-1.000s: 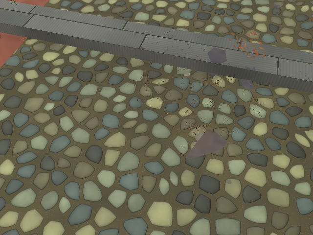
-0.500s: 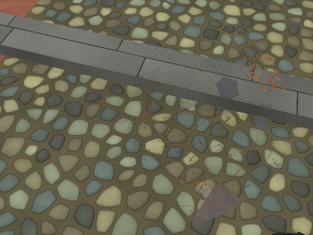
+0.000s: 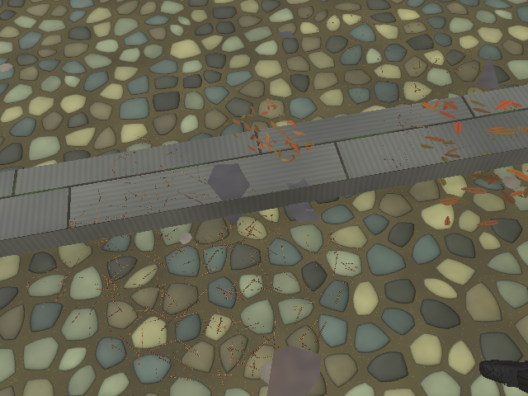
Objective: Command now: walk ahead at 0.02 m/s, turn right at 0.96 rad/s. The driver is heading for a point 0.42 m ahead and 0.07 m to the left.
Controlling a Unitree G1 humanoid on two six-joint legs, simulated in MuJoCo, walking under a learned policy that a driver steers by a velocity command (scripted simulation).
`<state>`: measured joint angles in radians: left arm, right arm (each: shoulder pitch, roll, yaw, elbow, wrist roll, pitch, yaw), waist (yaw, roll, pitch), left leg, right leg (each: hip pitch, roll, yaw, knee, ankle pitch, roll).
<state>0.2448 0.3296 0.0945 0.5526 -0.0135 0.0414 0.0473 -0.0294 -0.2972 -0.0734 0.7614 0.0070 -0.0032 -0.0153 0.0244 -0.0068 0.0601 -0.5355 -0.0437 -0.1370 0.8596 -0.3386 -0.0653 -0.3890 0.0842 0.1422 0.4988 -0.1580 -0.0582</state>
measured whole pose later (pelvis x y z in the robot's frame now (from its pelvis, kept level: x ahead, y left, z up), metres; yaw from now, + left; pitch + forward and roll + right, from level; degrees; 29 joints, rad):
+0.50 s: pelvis +0.03 +0.04 +0.00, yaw -9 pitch +1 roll +0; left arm 0.15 0.26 0.05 0.60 -0.01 0.03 0.03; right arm 0.20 -0.26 -0.06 0.78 0.03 0.03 -0.01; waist -0.05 -0.01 0.05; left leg -0.32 -0.03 -0.11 0.51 -0.21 -0.01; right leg -0.20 0.03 0.08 0.47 -0.28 0.04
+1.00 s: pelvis +0.03 +0.08 +0.00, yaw +15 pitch +3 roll -2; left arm 0.10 0.32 0.10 0.64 0.01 -0.01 0.03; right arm 0.18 -0.32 -0.09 0.61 0.02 0.03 0.00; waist -0.01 -0.04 0.08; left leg -0.35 -0.05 -0.04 0.53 -0.23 0.06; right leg -0.54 -0.02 0.05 1.15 -0.46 0.06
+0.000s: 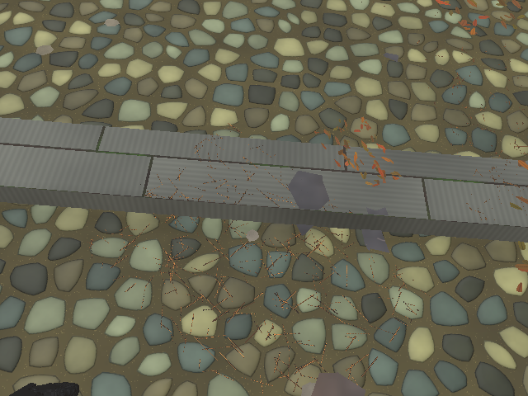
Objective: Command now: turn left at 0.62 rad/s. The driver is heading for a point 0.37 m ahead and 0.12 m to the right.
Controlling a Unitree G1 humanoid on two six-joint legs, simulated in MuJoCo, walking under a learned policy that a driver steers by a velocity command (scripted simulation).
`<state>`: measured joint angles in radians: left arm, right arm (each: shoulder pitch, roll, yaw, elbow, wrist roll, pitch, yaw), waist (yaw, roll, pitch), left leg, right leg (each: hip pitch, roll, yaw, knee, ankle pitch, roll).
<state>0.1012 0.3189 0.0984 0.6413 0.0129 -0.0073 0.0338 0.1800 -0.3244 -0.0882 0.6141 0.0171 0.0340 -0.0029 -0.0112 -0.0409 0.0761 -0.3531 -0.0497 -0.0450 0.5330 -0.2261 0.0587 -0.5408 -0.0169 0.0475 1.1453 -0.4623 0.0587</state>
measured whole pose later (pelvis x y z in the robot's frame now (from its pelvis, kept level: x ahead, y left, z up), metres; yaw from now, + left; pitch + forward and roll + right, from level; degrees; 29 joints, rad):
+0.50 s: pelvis +0.12 -0.08 -0.01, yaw -12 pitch +3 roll +1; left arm 0.24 0.33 0.07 0.67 0.02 0.01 -0.09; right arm 0.32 -0.35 -0.08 0.75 -0.05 -0.05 0.01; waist -0.03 0.05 -0.05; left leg -0.04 0.09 0.18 0.40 -0.40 -0.04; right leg -0.43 -0.06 -0.10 0.66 -0.33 -0.08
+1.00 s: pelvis +0.36 -0.20 -0.02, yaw -23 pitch -1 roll +0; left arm 0.27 0.26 0.02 0.86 0.00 -0.02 0.01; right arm 0.24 -0.25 0.00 0.82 -0.02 -0.06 0.00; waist -0.01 0.00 0.10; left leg -0.43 -0.05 0.11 0.55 -0.12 0.12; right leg -0.12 0.14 0.06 0.96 -0.50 -0.05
